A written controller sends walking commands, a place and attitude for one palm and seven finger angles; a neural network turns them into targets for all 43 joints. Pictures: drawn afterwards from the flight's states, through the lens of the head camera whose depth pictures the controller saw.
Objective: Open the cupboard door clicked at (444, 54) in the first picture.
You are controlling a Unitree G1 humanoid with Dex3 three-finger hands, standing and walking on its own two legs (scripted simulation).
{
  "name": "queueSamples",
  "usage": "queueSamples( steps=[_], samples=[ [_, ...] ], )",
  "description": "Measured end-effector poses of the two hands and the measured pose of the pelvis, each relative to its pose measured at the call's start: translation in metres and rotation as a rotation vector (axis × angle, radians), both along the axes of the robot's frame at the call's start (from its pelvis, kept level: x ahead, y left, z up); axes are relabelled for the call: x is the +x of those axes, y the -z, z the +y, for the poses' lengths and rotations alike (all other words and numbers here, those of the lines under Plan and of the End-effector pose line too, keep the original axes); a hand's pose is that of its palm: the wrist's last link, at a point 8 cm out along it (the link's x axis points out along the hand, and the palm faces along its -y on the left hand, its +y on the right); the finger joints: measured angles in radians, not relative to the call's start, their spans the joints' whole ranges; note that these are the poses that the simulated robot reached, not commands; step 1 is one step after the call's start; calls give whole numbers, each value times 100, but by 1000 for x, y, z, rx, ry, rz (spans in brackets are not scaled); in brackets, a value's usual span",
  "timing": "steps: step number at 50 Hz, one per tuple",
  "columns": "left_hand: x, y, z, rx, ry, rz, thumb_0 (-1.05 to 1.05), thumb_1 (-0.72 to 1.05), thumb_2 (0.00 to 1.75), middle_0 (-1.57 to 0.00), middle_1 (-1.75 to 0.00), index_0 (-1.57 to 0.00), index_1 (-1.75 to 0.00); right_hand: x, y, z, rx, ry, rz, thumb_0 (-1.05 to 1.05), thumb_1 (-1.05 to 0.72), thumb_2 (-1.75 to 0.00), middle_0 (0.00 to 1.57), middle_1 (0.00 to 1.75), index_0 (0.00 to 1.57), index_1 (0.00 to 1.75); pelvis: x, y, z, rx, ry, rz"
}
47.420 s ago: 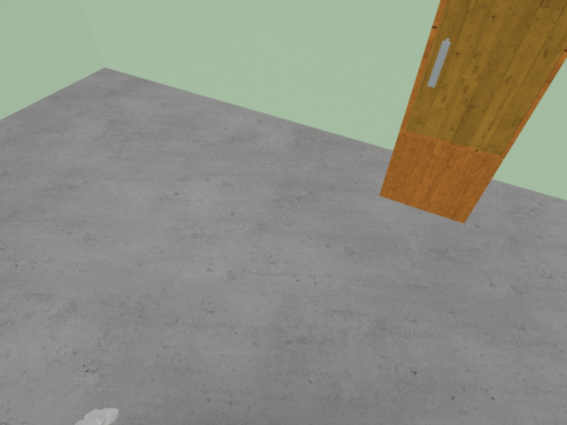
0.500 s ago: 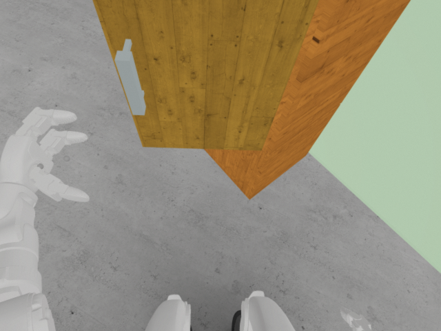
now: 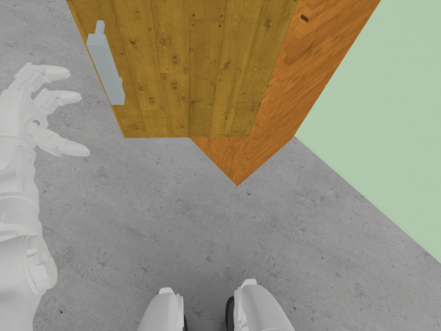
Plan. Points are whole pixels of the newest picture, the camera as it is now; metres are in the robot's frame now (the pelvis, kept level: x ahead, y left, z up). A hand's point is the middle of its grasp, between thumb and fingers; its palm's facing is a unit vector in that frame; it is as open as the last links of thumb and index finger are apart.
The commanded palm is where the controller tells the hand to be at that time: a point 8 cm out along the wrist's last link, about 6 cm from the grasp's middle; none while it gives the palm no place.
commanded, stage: move the hooked fingers beside the handle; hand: left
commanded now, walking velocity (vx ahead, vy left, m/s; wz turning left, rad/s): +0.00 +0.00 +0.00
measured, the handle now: (109, 65) +0.60 +0.19 +0.05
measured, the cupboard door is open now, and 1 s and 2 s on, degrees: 51 51 51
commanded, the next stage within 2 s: slide the fingers in behind the handle in 1.22 s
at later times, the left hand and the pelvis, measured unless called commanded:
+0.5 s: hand (79, 77) +0.55 +0.24 +0.06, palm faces +0.00 -1.00 -0.03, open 14.0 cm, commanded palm +0.52 +0.28 +0.05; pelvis +0.00 -0.01 -0.01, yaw -1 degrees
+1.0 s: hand (73, 87) +0.53 +0.25 +0.05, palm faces -0.03 -1.00 -0.01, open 14.0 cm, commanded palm +0.52 +0.28 +0.05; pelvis +0.01 +0.00 -0.01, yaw -1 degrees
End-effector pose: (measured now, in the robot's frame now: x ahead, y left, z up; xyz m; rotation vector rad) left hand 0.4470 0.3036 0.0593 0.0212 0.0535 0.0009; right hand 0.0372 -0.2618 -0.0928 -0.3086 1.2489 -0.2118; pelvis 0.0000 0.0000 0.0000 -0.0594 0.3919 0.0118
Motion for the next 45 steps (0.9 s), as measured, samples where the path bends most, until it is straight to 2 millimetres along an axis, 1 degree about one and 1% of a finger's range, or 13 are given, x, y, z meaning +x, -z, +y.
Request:
queueSamples(
  steps=[9,15,25,28,33,36,41,45],
  samples=[
    [27,-5,-2,9,-6,-28,-1,-50,30,-30,-120,-30,-120,-27,1,-8,-25,29,89,1,-91,-90,20,30,21,30,-3,6,-4,-6,-1,29],
    [48,-2,-9,4,8,-3,-1,-50,30,-30,-120,-30,-120,-41,1,-11,-39,48,137,1,-91,-90,20,30,21,30,-4,9,-5,-11,0,57],
    [80,-4,-14,12,-3,-14,-1,-50,30,-30,-120,-30,-120,-60,3,-7,-34,88,202,1,-91,-90,20,30,20,30,-2,15,-6,-19,12,98],
    [80,-3,-12,20,-1,-14,-1,-50,30,-30,-120,-31,-121,-63,3,-3,-20,103,218,1,-91,-90,20,30,20,30,0,14,-5,-17,20,105],
    [72,5,-7,19,0,27,-1,-50,30,-30,-120,-31,-121,-63,1,3,8,108,235,1,-91,-90,20,30,20,30,4,10,-4,-15,26,99],
    [68,8,-3,3,-12,26,-1,-50,30,-30,-120,-31,-121,-58,0,4,8,101,232,1,-91,-90,20,30,21,30,5,9,-4,-18,23,97],
    [67,2,4,5,-25,-16,-2,-50,30,-30,-120,-31,-121,-47,-2,1,-12,84,210,1,-91,-90,20,30,21,30,7,9,-3,-25,14,90],
    [67,-1,4,15,-3,-12,-1,-50,30,-30,-120,-30,-121,-38,-4,-1,-27,74,194,1,-91,-90,20,30,21,30,8,8,0,-31,6,86]
  ],
)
